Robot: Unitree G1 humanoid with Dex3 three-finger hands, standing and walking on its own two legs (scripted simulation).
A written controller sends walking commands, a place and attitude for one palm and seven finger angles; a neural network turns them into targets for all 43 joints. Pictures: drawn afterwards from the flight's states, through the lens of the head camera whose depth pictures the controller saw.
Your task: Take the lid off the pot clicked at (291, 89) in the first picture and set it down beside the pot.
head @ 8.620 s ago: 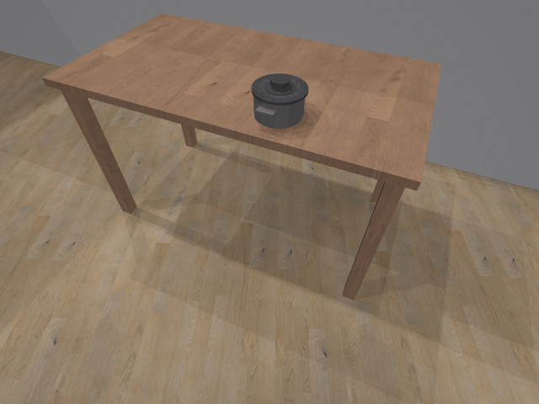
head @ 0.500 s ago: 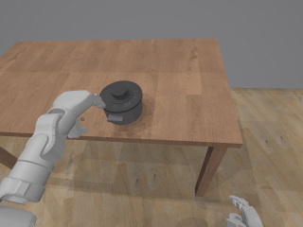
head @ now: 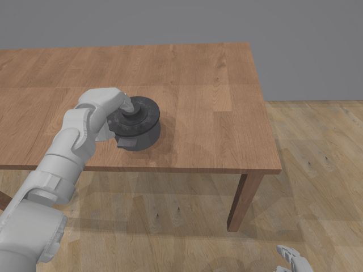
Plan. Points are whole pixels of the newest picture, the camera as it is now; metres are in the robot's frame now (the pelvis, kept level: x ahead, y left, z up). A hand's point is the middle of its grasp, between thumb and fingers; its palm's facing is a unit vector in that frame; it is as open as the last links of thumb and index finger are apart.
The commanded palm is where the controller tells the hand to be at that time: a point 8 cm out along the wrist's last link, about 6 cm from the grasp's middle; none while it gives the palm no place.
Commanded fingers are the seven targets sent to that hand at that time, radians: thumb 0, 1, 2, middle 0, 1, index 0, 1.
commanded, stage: move the open hand above the knob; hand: left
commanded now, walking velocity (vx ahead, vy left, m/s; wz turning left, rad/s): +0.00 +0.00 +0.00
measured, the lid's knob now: (131, 109) +0.52 +0.16 +0.04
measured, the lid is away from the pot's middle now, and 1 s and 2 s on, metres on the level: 0.00 0.00 0.00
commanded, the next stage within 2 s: lower the open fingers around the knob in 1.16 s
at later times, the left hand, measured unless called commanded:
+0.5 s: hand (125, 100) +0.49 +0.15 +0.11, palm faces -0.35 -0.04 -0.94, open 10.1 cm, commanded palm +0.50 +0.16 +0.17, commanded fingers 0.00 -0.28 1.37 -0.82 -0.08 -0.82 -0.08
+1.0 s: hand (122, 99) +0.50 +0.17 +0.10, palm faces -0.37 -0.04 -0.93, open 10.1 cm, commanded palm +0.50 +0.17 +0.17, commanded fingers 0.00 -0.28 1.37 -0.82 -0.08 -0.82 -0.08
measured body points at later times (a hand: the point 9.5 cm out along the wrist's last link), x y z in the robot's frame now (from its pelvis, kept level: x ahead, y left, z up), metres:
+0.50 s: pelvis +0.01 +0.00 +0.00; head +0.07 -0.02 +0.44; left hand +0.50 +0.15 +0.16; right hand +0.07 -0.27 -0.14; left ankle +0.00 +0.10 -0.74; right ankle -0.03 -0.12 -0.74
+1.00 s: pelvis +0.01 +0.01 +0.00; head +0.08 -0.01 +0.44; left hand +0.51 +0.17 +0.15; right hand +0.07 -0.26 -0.14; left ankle +0.00 +0.10 -0.74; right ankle -0.03 -0.12 -0.74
